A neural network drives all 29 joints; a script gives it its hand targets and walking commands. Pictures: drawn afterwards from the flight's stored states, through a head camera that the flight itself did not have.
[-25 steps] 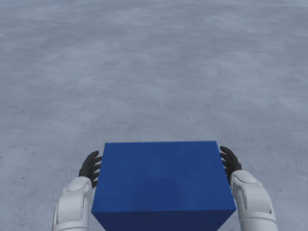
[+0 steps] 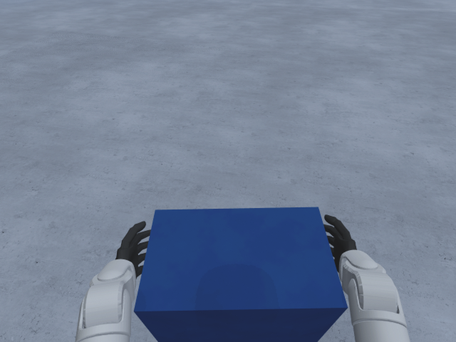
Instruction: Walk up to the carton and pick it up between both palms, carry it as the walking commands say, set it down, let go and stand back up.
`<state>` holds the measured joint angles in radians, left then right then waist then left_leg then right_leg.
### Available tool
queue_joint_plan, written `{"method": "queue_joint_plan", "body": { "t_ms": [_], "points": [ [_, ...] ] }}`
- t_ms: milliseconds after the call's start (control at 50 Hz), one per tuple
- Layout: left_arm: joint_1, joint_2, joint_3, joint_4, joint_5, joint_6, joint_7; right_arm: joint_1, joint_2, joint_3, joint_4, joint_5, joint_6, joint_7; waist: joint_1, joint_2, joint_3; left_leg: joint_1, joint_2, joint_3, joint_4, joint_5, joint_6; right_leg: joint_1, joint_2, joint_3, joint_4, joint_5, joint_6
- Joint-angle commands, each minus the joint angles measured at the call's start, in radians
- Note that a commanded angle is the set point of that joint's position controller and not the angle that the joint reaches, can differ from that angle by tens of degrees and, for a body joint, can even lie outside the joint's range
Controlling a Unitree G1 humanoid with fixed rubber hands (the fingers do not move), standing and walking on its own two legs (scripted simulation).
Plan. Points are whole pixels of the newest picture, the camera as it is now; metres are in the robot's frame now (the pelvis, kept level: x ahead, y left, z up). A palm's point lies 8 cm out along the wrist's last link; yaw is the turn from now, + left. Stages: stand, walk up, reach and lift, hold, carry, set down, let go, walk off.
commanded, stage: hold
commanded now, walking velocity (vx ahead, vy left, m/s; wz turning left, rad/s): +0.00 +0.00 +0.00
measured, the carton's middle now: (237, 288) +0.26 -0.01 -0.04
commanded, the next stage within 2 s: carry in 0.56 s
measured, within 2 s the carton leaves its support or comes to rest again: neither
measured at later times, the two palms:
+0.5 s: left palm (126, 266) +0.27 +0.19 +0.04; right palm (343, 258) +0.27 -0.19 +0.04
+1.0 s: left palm (85, 290) +0.23 +0.24 +0.05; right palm (318, 274) +0.24 -0.14 +0.05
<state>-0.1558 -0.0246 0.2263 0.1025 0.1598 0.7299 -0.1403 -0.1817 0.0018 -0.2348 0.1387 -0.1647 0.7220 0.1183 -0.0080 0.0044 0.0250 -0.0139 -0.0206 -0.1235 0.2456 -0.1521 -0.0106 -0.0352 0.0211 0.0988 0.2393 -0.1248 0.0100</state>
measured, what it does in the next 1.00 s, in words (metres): shifts its weight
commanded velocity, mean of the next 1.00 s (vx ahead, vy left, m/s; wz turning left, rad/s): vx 0.00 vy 0.10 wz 0.00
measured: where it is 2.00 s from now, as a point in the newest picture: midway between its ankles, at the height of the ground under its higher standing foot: outside the picture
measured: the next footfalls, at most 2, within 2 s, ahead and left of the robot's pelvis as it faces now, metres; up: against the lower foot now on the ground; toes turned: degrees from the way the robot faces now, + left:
right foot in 1.28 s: +0.01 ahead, -0.07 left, +0.00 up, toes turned -10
left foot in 1.58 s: +0.00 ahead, +0.25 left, +0.00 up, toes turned +5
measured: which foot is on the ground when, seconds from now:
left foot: down 0.00-1.00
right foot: down 0.00-1.00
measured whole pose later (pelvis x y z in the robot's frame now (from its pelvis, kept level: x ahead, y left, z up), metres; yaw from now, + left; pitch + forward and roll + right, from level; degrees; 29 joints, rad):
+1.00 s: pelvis -0.02 +0.05 -0.03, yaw -1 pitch +3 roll +1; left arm -0.07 0.01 0.18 -0.29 0.01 1.08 -0.03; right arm -0.10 -0.02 -0.17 -0.25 -0.03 1.08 0.01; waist 0.03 0.00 -0.12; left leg -0.40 -0.09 0.01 0.67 -0.32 0.07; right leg -0.43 -0.08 0.06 0.69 -0.31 0.05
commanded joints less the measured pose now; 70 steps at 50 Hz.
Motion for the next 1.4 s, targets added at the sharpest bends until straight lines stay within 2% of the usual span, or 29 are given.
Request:
{"method": "queue_joint_plan", "body": {
  "t_ms": [0,520,540,560,600,640,660,720,780,820,880,940,1000,1040,1060,1080,1100,1140,1160,1200,1240,1260,1280,1300,1320,1340,1360,1380],
  "points": [
    [-0.481,-0.755,-0.578,-0.107,-0.151,-0.031,-0.126,-0.442,0.807,0.612,-0.116,0.187,-0.017,0.153,0.000,-0.009,-0.216,-0.018,-0.087,0.078,-0.037,0.141,-0.005,0.106,0.081,-0.068,-0.010,0.160,0.016],
    [-0.448,-0.751,-0.592,-0.136,-0.151,-0.031,-0.116,-0.413,0.786,0.626,-0.152,0.184,-0.021,0.149,0.002,-0.005,-0.225,-0.005,-0.082,0.073,-0.038,0.189,-0.007,0.109,0.081,-0.065,-0.009,0.190,0.011],
    [-0.514,-0.781,-0.627,-0.169,-0.185,-0.027,-0.120,-0.476,0.819,0.643,-0.184,0.176,-0.023,0.141,0.007,-0.023,-0.348,-0.105,0.104,0.047,0.162,0.102,0.010,-0.033,-0.149,-0.033,0.154,0.116,-0.018],
    [-0.483,-0.803,-0.637,-0.182,-0.200,-0.026,-0.115,-0.451,0.828,0.660,-0.195,0.196,-0.019,0.139,0.007,-0.029,-0.384,-0.127,0.099,0.024,0.215,0.125,0.018,-0.047,-0.168,0.022,0.174,0.156,-0.030],
    [-0.477,-0.786,-0.630,-0.168,-0.195,-0.006,-0.102,-0.488,0.800,0.666,-0.198,0.210,0.006,0.136,0.011,-0.032,-0.379,-0.193,0.087,0.035,0.271,0.115,0.014,-0.087,-0.210,0.068,0.185,0.156,-0.055],
    [-0.465,-0.761,-0.640,-0.180,-0.203,0.022,-0.088,-0.490,0.789,0.693,-0.207,0.235,0.044,0.127,0.018,-0.089,-0.333,-0.239,0.076,0.053,0.305,0.052,0.015,-0.149,-0.245,0.121,0.164,0.115,-0.075],
    [-0.460,-0.760,-0.654,-0.199,-0.217,0.037,-0.084,-0.477,0.792,0.707,-0.215,0.247,0.060,0.123,0.020,-0.101,-0.323,-0.245,0.078,0.056,0.310,0.044,0.020,-0.171,-0.252,0.125,0.166,0.108,-0.076],
    [-0.455,-0.765,-0.719,-0.295,-0.289,0.097,-0.074,-0.420,0.796,0.749,-0.272,0.298,0.119,0.110,0.015,-0.097,-0.333,-0.228,0.083,0.058,0.289,0.088,0.049,-0.224,-0.226,0.084,0.238,0.134,-0.060],
    [-0.444,-0.764,-0.776,-0.394,-0.361,0.173,-0.067,-0.387,0.781,0.774,-0.358,0.346,0.191,0.094,0.016,-0.016,-0.375,-0.205,0.114,0.028,0.308,0.251,0.078,-0.268,-0.188,0.026,0.349,0.151,-0.043],
    [-0.432,-0.758,-0.799,-0.451,-0.398,0.223,-0.062,-0.377,0.768,0.788,-0.422,0.376,0.240,0.085,0.018,0.016,-0.387,-0.205,0.127,0.017,0.307,0.297,0.104,-0.298,-0.164,-0.013,0.405,0.107,-0.035],
    [-0.421,-0.757,-0.825,-0.529,-0.443,0.295,-0.063,-0.379,0.758,0.804,-0.509,0.414,0.309,0.074,0.021,0.048,-0.367,-0.255,0.135,-0.002,0.282,0.252,0.138,-0.325,-0.139,-0.065,0.444,-0.031,-0.031],
    [-0.411,-0.765,-0.835,-0.566,-0.464,0.347,-0.069,-0.379,0.754,0.808,-0.563,0.427,0.362,0.070,0.024,0.029,-0.335,-0.316,0.127,0.001,0.271,0.148,0.148,-0.321,-0.139,-0.089,0.430,-0.103,-0.036],
    [-0.399,-0.767,-0.834,-0.586,-0.467,0.381,-0.069,-0.378,0.759,0.812,-0.592,0.438,0.398,0.074,0.024,-0.037,-0.327,-0.372,0.102,0.029,0.300,0.026,0.126,-0.293,-0.186,-0.040,0.393,-0.061,-0.055],
    [-0.390,-0.766,-0.830,-0.591,-0.461,0.397,-0.067,-0.376,0.764,0.812,-0.594,0.444,0.415,0.079,0.022,-0.074,-0.322,-0.392,0.086,0.045,0.312,-0.039,0.109,-0.291,-0.223,0.005,0.353,-0.087,-0.064],
    [-0.389,-0.767,-0.830,-0.593,-0.457,0.404,-0.066,-0.375,0.767,0.811,-0.591,0.446,0.422,0.083,0.021,-0.073,-0.316,-0.388,0.087,0.039,0.299,-0.060,0.104,-0.302,-0.227,0.008,0.347,-0.117,-0.062],
    [-0.391,-0.769,-0.830,-0.595,-0.454,0.411,-0.065,-0.374,0.769,0.809,-0.586,0.448,0.428,0.085,0.019,-0.047,-0.310,-0.373,0.099,0.017,0.264,-0.069,0.104,-0.324,-0.213,-0.016,0.364,-0.155,-0.054],
    [-0.396,-0.772,-0.830,-0.598,-0.453,0.417,-0.065,-0.372,0.770,0.807,-0.580,0.449,0.433,0.087,0.018,0.008,-0.302,-0.346,0.125,-0.023,0.204,-0.070,0.114,-0.359,-0.175,-0.074,0.413,-0.192,-0.037],
    [-0.420,-0.766,-0.826,-0.607,-0.456,0.431,-0.067,-0.357,0.777,0.797,-0.564,0.446,0.442,0.086,0.016,0.124,-0.269,-0.319,0.186,-0.113,0.091,-0.071,0.153,-0.433,-0.084,-0.201,0.547,-0.288,-0.007],
    [-0.433,-0.766,-0.823,-0.611,-0.461,0.435,-0.070,-0.355,0.786,0.798,-0.565,0.443,0.444,0.084,0.013,0.144,-0.266,-0.333,0.202,-0.126,0.072,-0.060,0.176,-0.431,-0.074,-0.210,0.618,-0.358,-0.009],
    [-0.424,-0.782,-0.814,-0.599,-0.467,0.438,-0.076,-0.361,0.793,0.805,-0.586,0.438,0.443,0.080,0.017,0.136,-0.279,-0.327,0.200,-0.098,0.089,0.018,0.198,-0.414,-0.083,-0.202,0.600,-0.383,-0.023],
    [-0.392,-0.789,-0.798,-0.579,-0.464,0.438,-0.077,-0.366,0.791,0.813,-0.597,0.439,0.445,0.076,0.031,0.090,-0.320,-0.324,0.164,-0.024,0.170,0.121,0.178,-0.297,-0.083,-0.219,0.388,-0.266,-0.034],
    [-0.374,-0.791,-0.793,-0.567,-0.459,0.437,-0.076,-0.366,0.781,0.815,-0.596,0.440,0.446,0.076,0.034,0.047,-0.350,-0.372,0.146,0.010,0.228,0.141,0.153,-0.180,-0.123,-0.196,0.281,-0.154,-0.036],
    [-0.344,-0.789,-0.791,-0.559,-0.452,0.433,-0.072,-0.372,0.771,0.822,-0.605,0.445,0.444,0.079,0.040,-0.039,-0.373,-0.467,0.106,0.058,0.341,0.153,0.110,-0.061,-0.228,-0.065,0.209,-0.071,-0.064],
    [-0.311,-0.769,-0.776,-0.531,-0.430,0.427,-0.067,-0.396,0.760,0.833,-0.618,0.453,0.449,0.085,0.034,-0.282,-0.349,-0.590,0.027,0.143,0.521,-0.172,0.055,-0.051,-0.484,0.250,0.115,0.145,-0.156],
    [-0.297,-0.770,-0.768,-0.517,-0.422,0.425,-0.063,-0.379,0.774,0.822,-0.568,0.455,0.451,0.089,0.032,-0.312,-0.321,-0.616,0.037,0.170,0.688,-0.346,0.029,-0.093,-0.570,0.308,0.082,0.230,-0.232],
    [-0.327,-0.782,-0.778,-0.550,-0.425,0.420,-0.061,-0.376,0.799,0.829,-0.552,0.462,0.442,0.098,0.028,-0.226,-0.299,-0.618,0.059,0.119,0.735,-0.327,0.024,-0.114,-0.541,0.249,0.078,0.223,-0.231],
    [-0.351,-0.783,-0.785,-0.575,-0.421,0.414,-0.058,-0.390,0.812,0.837,-0.555,0.471,0.434,0.105,0.023,-0.173,-0.285,-0.596,0.077,0.102,0.703,-0.284,0.017,-0.142,-0.481,0.155,0.085,0.157,-0.183],
    [-0.369,-0.778,-0.786,-0.590,-0.416,0.411,-0.056,-0.395,0.825,0.843,-0.557,0.476,0.429,0.108,0.020,-0.176,-0.275,-0.578,0.074,0.117,0.651,-0.248,0.014,-0.159,-0.429,0.078,0.098,0.140,-0.141]
  ]
}}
